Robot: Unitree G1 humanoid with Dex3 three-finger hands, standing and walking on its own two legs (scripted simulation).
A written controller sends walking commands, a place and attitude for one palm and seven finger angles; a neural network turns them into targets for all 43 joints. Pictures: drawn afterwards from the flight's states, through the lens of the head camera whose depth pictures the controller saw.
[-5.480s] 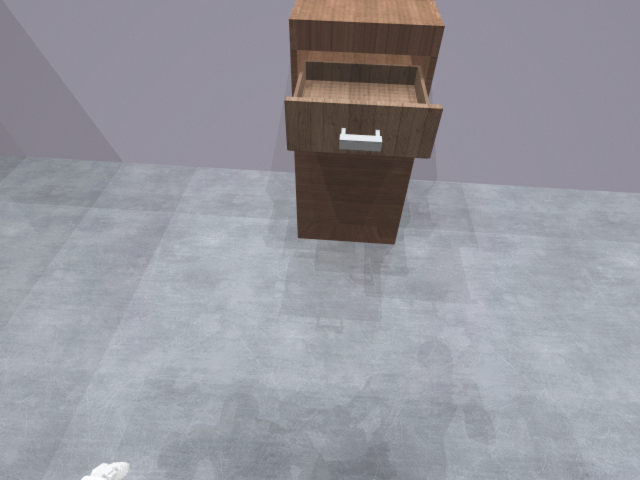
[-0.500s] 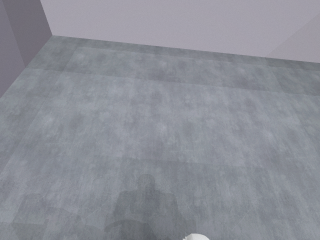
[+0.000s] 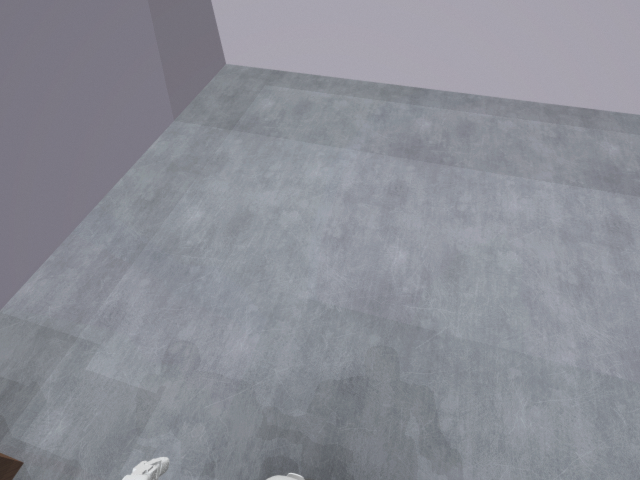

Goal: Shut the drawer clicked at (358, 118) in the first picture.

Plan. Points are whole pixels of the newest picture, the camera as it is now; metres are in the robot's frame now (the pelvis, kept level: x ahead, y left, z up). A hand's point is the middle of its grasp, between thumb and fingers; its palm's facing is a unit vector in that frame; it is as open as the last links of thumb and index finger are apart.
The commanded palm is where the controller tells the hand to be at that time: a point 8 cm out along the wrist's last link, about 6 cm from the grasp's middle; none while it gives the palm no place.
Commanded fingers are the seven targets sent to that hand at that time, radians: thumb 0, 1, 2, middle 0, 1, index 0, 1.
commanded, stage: turn to face it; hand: left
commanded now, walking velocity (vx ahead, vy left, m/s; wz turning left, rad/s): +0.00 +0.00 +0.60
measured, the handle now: out of the picture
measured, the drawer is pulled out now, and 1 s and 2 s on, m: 0.30 0.30 0.30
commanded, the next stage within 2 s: take the last steps up to it in 1.94 s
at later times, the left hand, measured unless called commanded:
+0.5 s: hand out of the picture -0.10 +0.18 -0.18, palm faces +0.43 -0.87 -0.24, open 7.4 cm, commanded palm none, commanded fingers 0.00 0.90 0.90 -0.20 -0.30 -0.20 -0.30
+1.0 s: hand out of the picture +0.02 +0.26 -0.14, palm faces +0.58 -0.77 -0.27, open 7.4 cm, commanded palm none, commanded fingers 0.00 0.90 0.90 -0.20 -0.30 -0.20 -0.30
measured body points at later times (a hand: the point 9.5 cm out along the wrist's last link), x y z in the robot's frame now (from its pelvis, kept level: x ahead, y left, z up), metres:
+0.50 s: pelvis +0.00 +0.01 -0.01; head +0.04 +0.04 +0.44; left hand -0.12 +0.23 -0.16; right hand +0.25 -0.16 -0.13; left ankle -0.05 +0.11 -0.73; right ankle -0.02 -0.11 -0.73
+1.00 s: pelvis +0.01 +0.00 +0.00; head +0.05 +0.02 +0.45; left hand -0.01 +0.30 -0.12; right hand +0.18 -0.19 -0.15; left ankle -0.04 +0.11 -0.73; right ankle +0.09 -0.11 -0.71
